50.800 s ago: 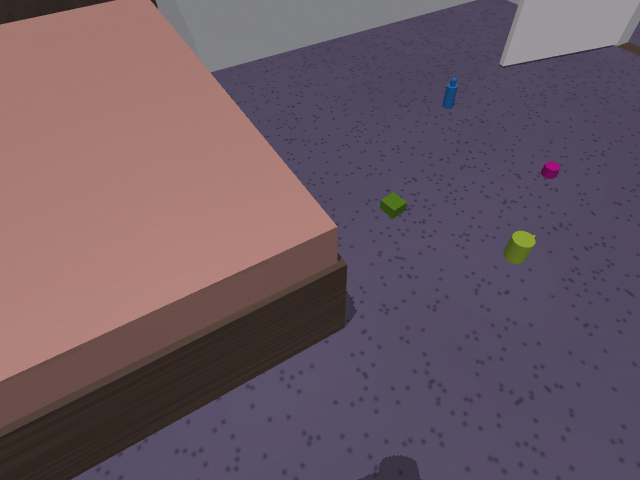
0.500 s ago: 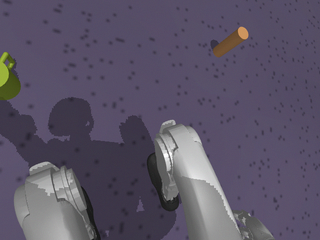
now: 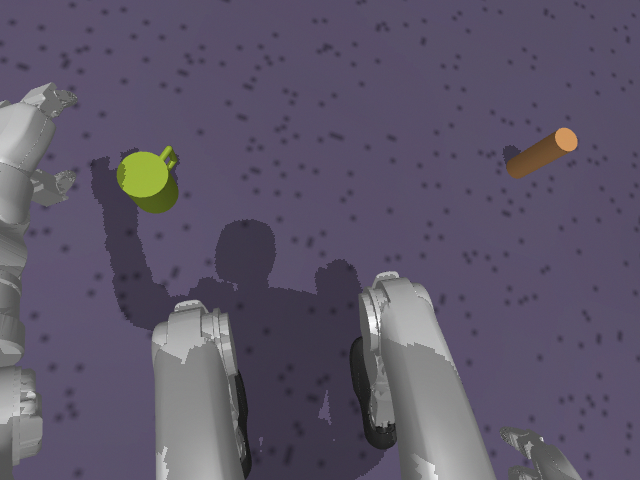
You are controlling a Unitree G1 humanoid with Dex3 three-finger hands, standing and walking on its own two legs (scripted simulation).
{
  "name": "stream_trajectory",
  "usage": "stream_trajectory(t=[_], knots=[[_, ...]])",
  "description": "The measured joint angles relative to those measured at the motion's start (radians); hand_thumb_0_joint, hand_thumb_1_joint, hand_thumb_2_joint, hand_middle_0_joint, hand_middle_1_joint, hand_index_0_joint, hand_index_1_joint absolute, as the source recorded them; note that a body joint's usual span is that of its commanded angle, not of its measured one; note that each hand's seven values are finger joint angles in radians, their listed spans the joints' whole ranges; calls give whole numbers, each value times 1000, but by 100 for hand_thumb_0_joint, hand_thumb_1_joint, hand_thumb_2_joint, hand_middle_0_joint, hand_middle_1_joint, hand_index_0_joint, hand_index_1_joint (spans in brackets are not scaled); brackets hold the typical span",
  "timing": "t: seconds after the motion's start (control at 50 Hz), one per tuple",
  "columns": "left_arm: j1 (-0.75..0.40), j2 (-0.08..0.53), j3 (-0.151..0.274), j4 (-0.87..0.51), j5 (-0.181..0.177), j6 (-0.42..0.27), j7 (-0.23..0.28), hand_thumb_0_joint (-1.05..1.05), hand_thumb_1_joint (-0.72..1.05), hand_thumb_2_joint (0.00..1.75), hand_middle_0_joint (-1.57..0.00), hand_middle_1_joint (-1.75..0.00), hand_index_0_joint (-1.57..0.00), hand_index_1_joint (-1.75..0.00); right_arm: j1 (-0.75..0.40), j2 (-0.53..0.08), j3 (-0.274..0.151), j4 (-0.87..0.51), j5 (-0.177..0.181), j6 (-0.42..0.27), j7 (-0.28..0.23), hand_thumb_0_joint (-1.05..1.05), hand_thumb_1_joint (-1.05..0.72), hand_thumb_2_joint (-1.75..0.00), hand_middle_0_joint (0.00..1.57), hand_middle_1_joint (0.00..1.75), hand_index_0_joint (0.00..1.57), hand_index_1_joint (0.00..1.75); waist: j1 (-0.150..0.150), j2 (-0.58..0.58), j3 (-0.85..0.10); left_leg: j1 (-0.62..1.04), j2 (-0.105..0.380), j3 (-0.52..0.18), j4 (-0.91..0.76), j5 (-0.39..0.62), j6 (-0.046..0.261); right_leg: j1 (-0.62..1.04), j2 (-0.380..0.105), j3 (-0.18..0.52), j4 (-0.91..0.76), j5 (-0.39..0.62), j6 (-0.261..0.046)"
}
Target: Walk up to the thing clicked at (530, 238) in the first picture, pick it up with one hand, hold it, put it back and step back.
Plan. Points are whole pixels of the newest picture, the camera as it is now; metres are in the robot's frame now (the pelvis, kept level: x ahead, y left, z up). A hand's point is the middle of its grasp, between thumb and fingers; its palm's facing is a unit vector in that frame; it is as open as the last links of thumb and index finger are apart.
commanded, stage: home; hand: left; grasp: from above
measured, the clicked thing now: (155, 176) +0.56 +0.24 -0.35
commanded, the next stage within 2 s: none
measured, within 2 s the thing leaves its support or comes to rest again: neither
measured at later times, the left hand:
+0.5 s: hand (23, 296) +0.31 +0.22 +0.10, palm faces -0.04 -0.89 -0.46, open 7.4 cm
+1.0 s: hand out of the picture +0.22 +0.18 +0.26, palm faces +0.20 -0.96 -0.21, open 7.4 cm
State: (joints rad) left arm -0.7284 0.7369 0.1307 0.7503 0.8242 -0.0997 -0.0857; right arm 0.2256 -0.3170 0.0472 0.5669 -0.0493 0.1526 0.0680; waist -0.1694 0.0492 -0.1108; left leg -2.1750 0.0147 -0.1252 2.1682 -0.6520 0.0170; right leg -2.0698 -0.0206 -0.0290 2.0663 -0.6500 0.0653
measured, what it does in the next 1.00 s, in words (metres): rises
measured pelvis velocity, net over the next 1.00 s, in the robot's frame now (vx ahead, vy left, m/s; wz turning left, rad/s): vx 0.08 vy -0.02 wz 0.14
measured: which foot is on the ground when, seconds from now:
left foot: down 0.00-1.00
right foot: down 0.00-1.00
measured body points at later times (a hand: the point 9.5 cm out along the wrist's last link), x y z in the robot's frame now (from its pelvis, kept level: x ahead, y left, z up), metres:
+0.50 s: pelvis +0.03 -0.02 +0.19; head +0.15 +0.01 +0.63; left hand +0.31 +0.26 +0.13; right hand +0.23 -0.24 +0.09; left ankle +0.08 +0.12 -0.37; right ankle +0.10 -0.16 -0.37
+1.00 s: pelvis +0.08 -0.02 +0.31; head +0.09 -0.02 +0.76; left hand +0.21 +0.23 +0.28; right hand +0.26 -0.25 +0.24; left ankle +0.08 +0.12 -0.37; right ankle +0.10 -0.16 -0.37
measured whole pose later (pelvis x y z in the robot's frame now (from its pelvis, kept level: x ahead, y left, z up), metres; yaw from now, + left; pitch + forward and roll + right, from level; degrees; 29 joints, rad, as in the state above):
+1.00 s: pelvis +0.08 -0.02 +0.31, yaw +8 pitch +11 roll -3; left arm 0.49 0.21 0.04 -0.11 -0.07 0.45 0.04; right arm 0.29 -0.22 0.03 0.52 0.02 -0.19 -0.19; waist -0.06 0.06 -0.19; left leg -0.73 0.06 -0.06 1.01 -0.47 -0.03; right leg -0.68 -0.02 -0.06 0.95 -0.46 0.02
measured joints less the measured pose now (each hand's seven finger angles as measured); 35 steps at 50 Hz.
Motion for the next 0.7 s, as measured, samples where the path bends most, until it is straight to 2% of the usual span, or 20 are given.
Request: stream_trajectory(t=[0.06, 0.14, 0.24, 0.3, 0.42, 0.54, 0.7], knots=[[88, -48, -7, -67, -81, 48, 38, 0, 51, 89, -23, -41, -22, -41, -44, 14, -30, 12, 19, -4, -14, 0, -90, -90, 20, 30, 20, 30, 30, -9, -38, 74, 0, 8, -70, 7, -4, 68, -7, 0, -63, 6, -4], [193, -106, -44, -113, -185, 143, 60, 0, 70, 89, -22, -35, -21, -35, -101, 33, -48, 9, 37, -34, -27, 0, -91, -90, 20, 30, 20, 30, 64, -14, -66, 198, 5, 15, -176, 17, -11, 183, -9, -2, -162, 19, -9], [331, -198, -106, -193, -337, 237, 58, 1, 81, 89, -22, -32, -21, -32, -136, 53, -41, -2, 55, -91, -53, 0, -91, -90, 20, 30, 20, 30, 90, -13, -84, 371, 9, 25, -320, 32, -21, 344, -14, -4, -295, 34, -9], [410, -254, -119, -236, -414, 261, 77, 1, 85, 90, -22, -32, -21, -31, -141, 69, -32, -2, 62, -124, -73, 0, -91, -90, 20, 30, 20, 30, 91, -11, -96, 472, 12, 30, -399, 38, -27, 439, -16, -6, -367, 39, -13], [530, -344, -99, -297, -554, 314, 133, 1, 88, 91, -22, -31, -21, -31, -131, 96, -21, 3, 76, -173, -103, 0, -90, -90, 20, 30, 20, 30, 81, -9, -97, 663, 20, 38, -541, 54, -40, 617, -14, -9, -494, 53, -26], [681, -405, -80, -410, -703, 389, 152, 1, 90, 91, -21, -31, -21, -30, -90, 105, -19, 9, 82, -203, -133, 0, -90, -90, 20, 30, 20, 30, 74, -5, -66, 864, 33, 46, -705, 89, -49, 810, -6, -14, -652, 89, -38], [888, -478, -68, -558, -838, 468, 167, 1, 90, 90, -21, -30, -20, -30, 5, 95, -12, 17, 87, -250, -197, 1, -90, -90, 20, 30, 20, 30, 81, -3, -61, 1120, 41, 51, -913, 133, -57, 1064, 0, -23, -859, 134, -48]])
